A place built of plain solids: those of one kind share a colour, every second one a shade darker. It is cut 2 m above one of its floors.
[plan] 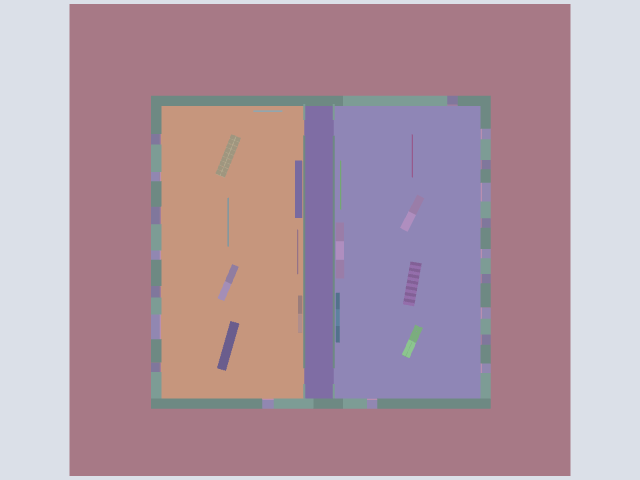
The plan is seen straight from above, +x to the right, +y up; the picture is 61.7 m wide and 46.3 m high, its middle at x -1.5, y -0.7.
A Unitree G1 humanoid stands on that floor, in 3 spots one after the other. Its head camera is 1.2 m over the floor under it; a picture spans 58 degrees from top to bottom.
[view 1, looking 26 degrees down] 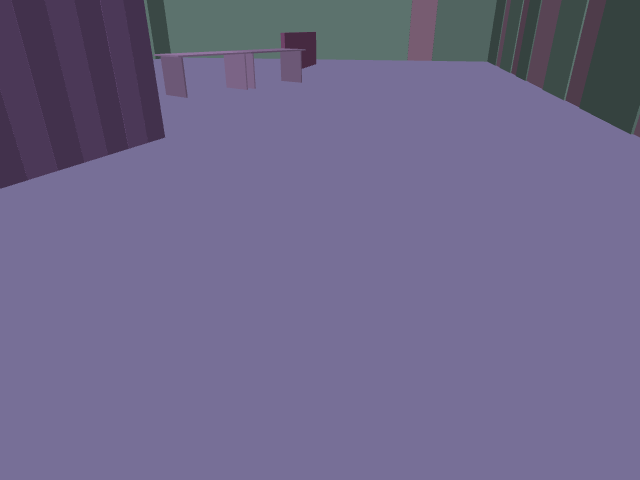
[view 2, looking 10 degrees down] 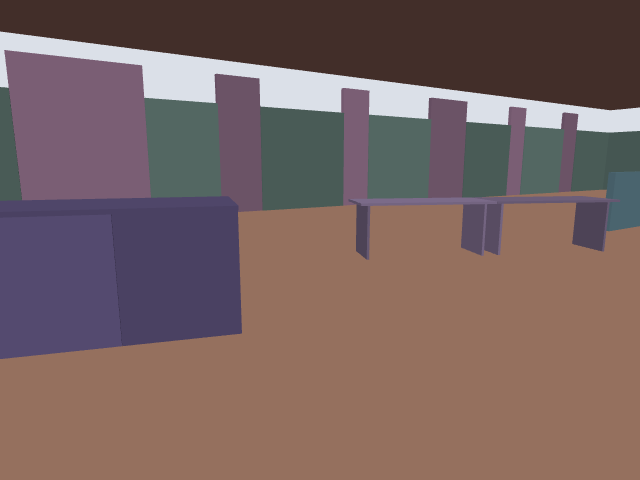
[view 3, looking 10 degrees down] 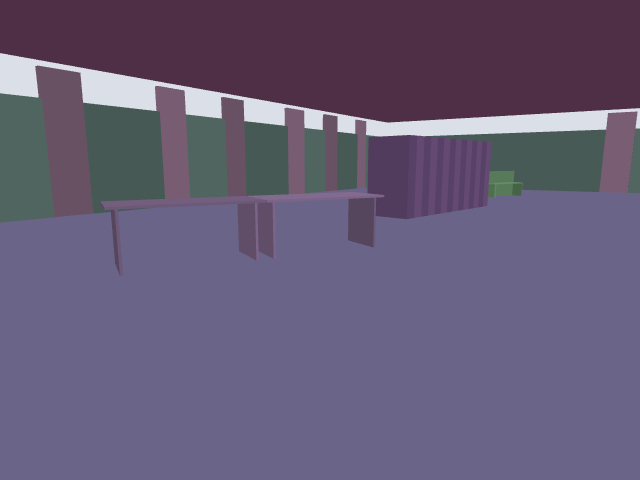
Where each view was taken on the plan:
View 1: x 11.28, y -7.78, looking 102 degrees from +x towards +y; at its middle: floor_store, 2.74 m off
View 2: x -6.52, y -9.83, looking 148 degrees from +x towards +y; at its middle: floor_study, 6.91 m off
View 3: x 3.53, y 6.12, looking -56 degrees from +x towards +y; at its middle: floor_store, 6.91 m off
